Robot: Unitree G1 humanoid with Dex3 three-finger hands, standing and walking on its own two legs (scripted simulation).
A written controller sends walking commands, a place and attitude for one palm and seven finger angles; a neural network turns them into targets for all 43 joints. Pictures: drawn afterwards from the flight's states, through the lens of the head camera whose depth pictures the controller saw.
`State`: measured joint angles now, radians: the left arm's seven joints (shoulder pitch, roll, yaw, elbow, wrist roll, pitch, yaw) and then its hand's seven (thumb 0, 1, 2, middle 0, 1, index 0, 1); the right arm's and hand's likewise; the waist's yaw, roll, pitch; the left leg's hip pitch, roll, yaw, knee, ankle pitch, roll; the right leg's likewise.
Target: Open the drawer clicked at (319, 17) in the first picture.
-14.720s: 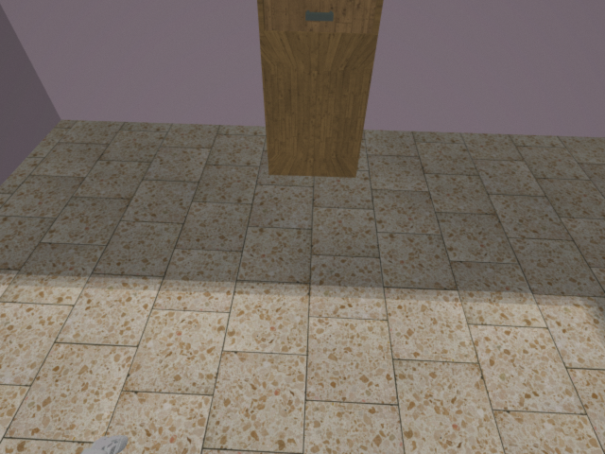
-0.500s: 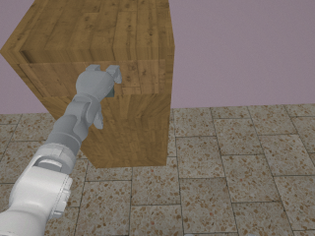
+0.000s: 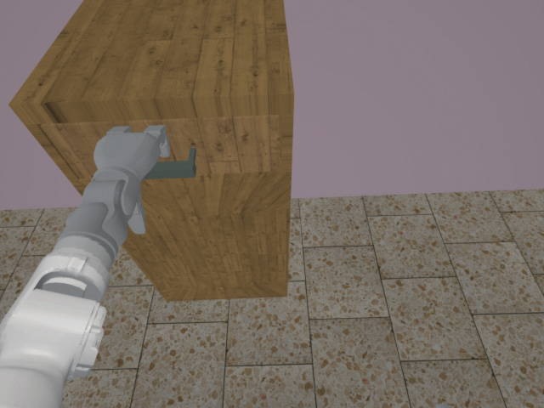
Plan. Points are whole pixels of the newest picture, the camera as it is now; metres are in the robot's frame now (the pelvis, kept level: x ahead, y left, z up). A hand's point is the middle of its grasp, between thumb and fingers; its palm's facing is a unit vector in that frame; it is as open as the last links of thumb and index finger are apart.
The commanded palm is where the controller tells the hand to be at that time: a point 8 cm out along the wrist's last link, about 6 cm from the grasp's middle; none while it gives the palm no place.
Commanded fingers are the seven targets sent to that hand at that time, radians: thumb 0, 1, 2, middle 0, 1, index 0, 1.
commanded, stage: lower the fingers behind the handle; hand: left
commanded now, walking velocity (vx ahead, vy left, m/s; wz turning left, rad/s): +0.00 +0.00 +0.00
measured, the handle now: (168, 161) +0.53 +0.19 +0.03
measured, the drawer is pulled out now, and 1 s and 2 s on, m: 0.00 0.00 0.00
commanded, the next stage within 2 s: lift the fingers back up to retry in 1.54 s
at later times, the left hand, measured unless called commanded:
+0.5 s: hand (156, 175) +0.48 +0.19 +0.05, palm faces -0.05 +0.02 -1.00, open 13.6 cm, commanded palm +0.45 +0.20 +0.10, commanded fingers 0.00 -0.50 0.30 -0.30 -1.20 -0.30 -1.20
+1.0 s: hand (154, 182) +0.48 +0.20 +0.03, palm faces +0.01 +0.02 -1.00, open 13.8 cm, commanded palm +0.45 +0.21 +0.06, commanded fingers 0.00 -0.50 0.30 -0.30 -1.20 -0.30 -1.20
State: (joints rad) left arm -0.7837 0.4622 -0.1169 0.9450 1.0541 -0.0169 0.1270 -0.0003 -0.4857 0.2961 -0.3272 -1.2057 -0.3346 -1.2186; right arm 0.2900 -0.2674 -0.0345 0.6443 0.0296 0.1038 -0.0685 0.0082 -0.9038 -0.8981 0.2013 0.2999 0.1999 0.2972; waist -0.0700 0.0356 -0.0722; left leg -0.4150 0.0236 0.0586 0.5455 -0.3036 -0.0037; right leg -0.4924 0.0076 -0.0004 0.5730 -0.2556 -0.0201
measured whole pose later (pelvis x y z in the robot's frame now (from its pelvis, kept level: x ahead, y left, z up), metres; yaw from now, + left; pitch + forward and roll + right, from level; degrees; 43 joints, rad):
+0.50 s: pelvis +0.01 +0.02 -0.01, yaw -1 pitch +14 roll +0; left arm -0.87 0.37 -0.12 1.09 1.08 0.07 0.27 0.00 -0.49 0.30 -0.36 -1.24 -0.34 -1.26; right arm 0.32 -0.23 -0.03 0.70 0.01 0.11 -0.01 0.01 -0.90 -0.90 0.20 0.30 0.20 0.30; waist -0.09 0.05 -0.13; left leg -0.53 0.01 0.07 0.63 -0.35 0.02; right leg -0.60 0.00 0.01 0.63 -0.28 0.00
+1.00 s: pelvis +0.00 +0.02 -0.02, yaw +0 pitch +16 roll +0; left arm -0.87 0.38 -0.14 1.07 1.10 0.05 0.35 0.00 -0.49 0.30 -0.29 -1.30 -0.32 -1.20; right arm 0.31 -0.26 -0.05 0.69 0.00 0.08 -0.01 0.01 -0.90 -0.90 0.20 0.30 0.20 0.30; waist -0.09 0.03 -0.13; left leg -0.62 0.02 0.05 0.71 -0.37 0.02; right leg -0.68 0.00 0.00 0.69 -0.29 0.00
